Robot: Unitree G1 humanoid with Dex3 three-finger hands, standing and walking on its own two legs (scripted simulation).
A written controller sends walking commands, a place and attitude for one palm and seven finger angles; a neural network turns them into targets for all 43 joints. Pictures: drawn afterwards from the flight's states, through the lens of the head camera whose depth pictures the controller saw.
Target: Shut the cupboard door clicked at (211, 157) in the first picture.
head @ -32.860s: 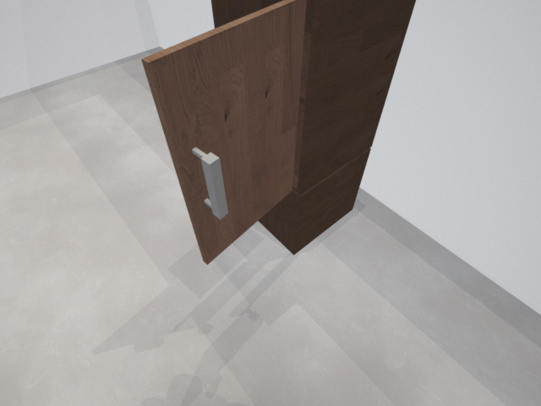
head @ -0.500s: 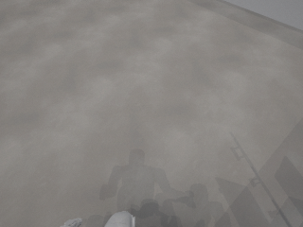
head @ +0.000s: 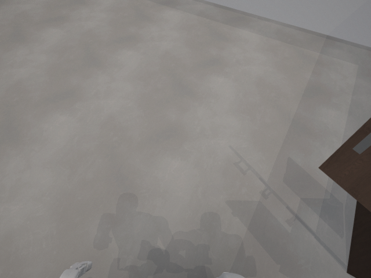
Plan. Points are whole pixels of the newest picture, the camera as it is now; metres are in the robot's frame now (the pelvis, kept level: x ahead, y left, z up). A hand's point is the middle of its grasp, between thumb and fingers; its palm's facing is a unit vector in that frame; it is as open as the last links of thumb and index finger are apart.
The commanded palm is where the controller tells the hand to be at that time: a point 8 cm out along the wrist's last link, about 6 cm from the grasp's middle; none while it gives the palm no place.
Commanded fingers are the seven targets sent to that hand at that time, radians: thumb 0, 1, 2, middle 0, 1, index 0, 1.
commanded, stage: turn to face it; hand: left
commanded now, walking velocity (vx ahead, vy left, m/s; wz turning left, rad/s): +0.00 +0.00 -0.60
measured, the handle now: out of the picture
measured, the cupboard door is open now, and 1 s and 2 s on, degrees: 66 66 66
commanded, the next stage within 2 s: take the last steps up to it in 1.44 s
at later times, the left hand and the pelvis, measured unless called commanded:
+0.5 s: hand (127, 274) +0.14 +0.15 -0.17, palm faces -0.23 -0.95 -0.22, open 7.4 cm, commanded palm none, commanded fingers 0.00 0.90 0.90 -0.20 -0.30 -0.20 -0.30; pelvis +0.03 -0.03 +0.00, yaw -16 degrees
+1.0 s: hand (173, 227) +0.25 +0.05 -0.15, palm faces -0.54 -0.78 -0.30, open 7.4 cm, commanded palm none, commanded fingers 0.00 0.90 0.90 -0.20 -0.30 -0.20 -0.30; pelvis +0.04 -0.06 -0.01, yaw -34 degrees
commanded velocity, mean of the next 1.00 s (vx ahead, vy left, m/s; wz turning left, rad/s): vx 0.00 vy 0.00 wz -0.59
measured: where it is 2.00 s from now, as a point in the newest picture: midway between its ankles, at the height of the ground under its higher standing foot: outside the picture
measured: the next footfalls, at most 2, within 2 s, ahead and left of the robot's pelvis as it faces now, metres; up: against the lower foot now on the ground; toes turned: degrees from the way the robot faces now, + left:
right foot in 0.06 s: +0.03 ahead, -0.13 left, +0.00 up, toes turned -7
left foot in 0.52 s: +0.12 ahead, +0.08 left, +0.00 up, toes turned -16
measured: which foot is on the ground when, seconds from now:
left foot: down 0.00-0.06, up 0.08-0.50, down 0.52-0.90, up 0.92-1.00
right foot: up 0.00-0.04, down 0.06-0.52, up 0.54-0.88, down 0.90-1.00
